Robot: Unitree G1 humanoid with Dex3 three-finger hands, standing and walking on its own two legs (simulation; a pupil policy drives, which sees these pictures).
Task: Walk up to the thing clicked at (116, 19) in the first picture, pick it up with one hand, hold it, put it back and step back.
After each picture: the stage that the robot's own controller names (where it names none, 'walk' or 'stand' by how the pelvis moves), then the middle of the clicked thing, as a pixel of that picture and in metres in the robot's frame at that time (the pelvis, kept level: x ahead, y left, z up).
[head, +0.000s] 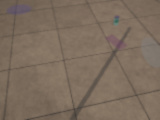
stand; (116, 20) +1.85 -0.50 -0.72
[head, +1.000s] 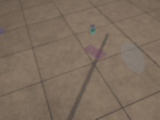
walk; (92, 29) +1.75 -0.03 -0.70
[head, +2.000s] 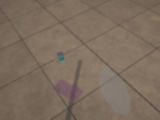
walk; (61, 57) +1.17 +0.31 -0.72
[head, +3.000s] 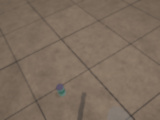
walk; (61, 90) +0.74 +0.28 -0.72
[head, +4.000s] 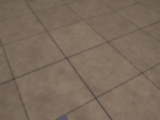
walk; out of the picture +0.50 +0.16 -0.70
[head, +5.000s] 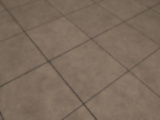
stand; out of the picture +0.34 +0.21 -0.71
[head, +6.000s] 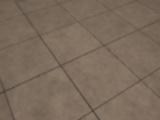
stand; out of the picture +0.34 +0.18 -0.72
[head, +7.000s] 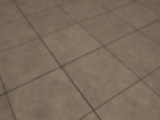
stand; out of the picture +0.36 +0.18 -0.72
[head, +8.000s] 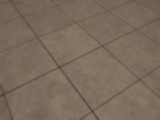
stand; out of the picture +0.34 +0.18 -0.73
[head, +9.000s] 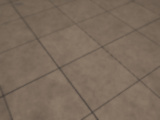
stand; out of the picture +0.33 +0.18 -0.73
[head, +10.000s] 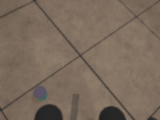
go down; (41, 93) +0.38 +0.21 -0.48
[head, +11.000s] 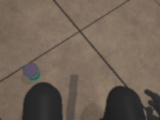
go down; (32, 73) +0.41 +0.24 -0.32
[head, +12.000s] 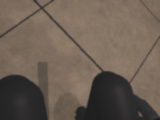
close in; out of the picture +0.38 +0.28 -0.24
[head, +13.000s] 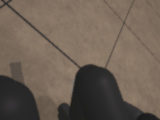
close; out of the picture +0.38 +0.29 -0.21
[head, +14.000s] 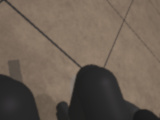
lift; out of the picture +0.37 +0.30 -0.22
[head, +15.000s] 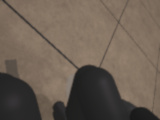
lift; out of the picture +0.36 +0.29 -0.23
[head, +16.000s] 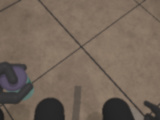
lift; (19, 84) +0.32 +0.21 -0.03
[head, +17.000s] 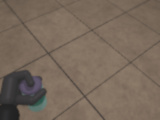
hold; (34, 94) +0.32 +0.17 -0.01
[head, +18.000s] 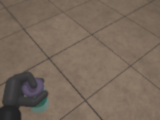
hold; (36, 96) +0.32 +0.17 -0.01
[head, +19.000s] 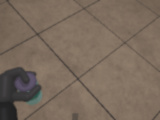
crouch; (29, 89) +0.35 +0.18 -0.06
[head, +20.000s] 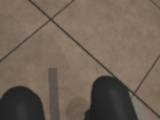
lower; out of the picture +0.45 +0.27 -0.10
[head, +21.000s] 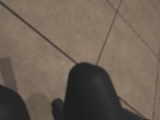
lower; out of the picture +0.41 +0.30 -0.22
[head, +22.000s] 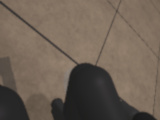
lower; out of the picture +0.40 +0.31 -0.22
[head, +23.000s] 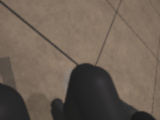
lower; out of the picture +0.40 +0.31 -0.22
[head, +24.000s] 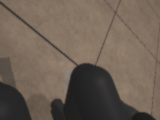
lower; out of the picture +0.39 +0.31 -0.22
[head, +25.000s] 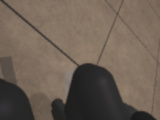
open; out of the picture +0.38 +0.29 -0.22
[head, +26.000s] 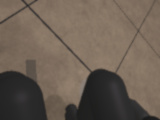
stand; out of the picture +0.38 +0.27 -0.24
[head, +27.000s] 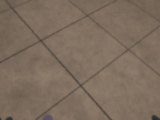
stand; out of the picture +0.35 +0.19 -0.60
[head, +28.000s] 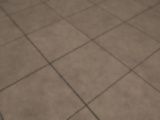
stand; out of the picture +0.35 +0.19 -0.67
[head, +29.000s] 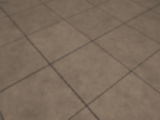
stand; out of the picture +0.35 +0.19 -0.67
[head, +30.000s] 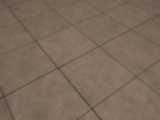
stand; out of the picture +0.37 +0.18 -0.72
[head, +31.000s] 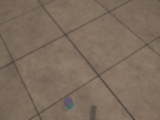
walk; (69, 103) +0.46 +0.17 -0.70
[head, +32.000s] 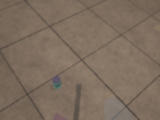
walk; (56, 82) +0.69 +0.15 -0.71
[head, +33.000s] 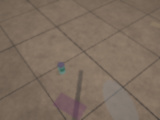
stand; (61, 68) +0.97 +0.25 -0.70
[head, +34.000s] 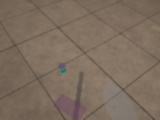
stand; (62, 69) +0.98 +0.20 -0.72
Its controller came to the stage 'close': yes
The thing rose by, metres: 0.70
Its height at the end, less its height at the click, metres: +0.00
